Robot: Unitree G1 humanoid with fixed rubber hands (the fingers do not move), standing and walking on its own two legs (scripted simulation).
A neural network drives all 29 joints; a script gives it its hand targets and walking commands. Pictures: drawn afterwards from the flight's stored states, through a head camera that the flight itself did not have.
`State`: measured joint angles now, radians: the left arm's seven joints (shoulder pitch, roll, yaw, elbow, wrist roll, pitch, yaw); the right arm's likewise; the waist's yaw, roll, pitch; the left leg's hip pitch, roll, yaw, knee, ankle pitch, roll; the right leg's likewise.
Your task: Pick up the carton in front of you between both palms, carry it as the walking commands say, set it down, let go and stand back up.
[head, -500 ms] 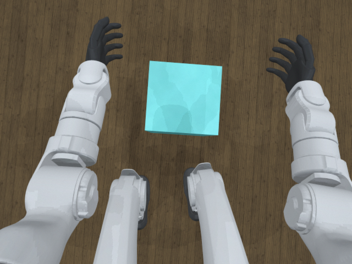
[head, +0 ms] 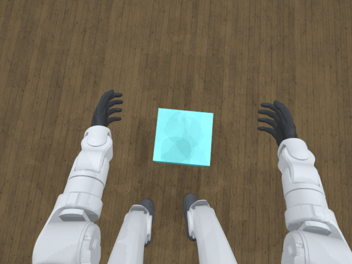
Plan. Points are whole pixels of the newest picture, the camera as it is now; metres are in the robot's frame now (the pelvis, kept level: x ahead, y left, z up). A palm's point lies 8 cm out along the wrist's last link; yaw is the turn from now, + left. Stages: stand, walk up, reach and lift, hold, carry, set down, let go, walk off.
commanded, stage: let go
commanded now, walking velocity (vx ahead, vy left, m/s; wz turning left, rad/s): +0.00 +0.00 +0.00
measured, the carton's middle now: (182, 140) +0.43 -0.06 -0.56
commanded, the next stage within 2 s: stand in 1.06 s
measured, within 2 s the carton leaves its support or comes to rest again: neither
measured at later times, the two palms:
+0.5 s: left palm (29, 199) +0.28 +0.22 +0.00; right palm (317, 214) +0.23 -0.23 +0.02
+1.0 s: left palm out of the picture +0.23 +0.25 +0.03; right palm (312, 230) +0.21 -0.21 +0.03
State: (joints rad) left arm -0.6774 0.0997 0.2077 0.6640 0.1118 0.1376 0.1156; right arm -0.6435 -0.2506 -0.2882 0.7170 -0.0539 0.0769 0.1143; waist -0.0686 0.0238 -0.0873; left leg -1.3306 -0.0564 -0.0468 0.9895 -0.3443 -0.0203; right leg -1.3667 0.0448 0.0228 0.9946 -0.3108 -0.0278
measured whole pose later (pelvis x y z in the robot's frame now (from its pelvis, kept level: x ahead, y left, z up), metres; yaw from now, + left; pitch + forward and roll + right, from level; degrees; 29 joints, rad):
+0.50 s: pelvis +0.06 +0.01 +0.09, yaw -1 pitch +11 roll +0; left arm 0.10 0.18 0.08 0.51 0.04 -0.01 0.00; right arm 0.15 -0.19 -0.05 0.47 0.03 -0.02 0.07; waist -0.04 -0.02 -0.02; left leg -0.43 -0.03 -0.06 0.52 -0.29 0.01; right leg -0.46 0.05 0.04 0.51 -0.25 -0.02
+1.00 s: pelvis +0.06 +0.03 +0.09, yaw -2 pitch -5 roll -1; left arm 0.22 0.21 0.04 0.44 0.00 0.12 -0.05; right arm 0.21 -0.21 -0.04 0.40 -0.04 0.19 0.06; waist 0.00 0.01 0.11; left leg -0.07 -0.05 -0.03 0.47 -0.30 0.04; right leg -0.10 0.03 0.07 0.46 -0.26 0.00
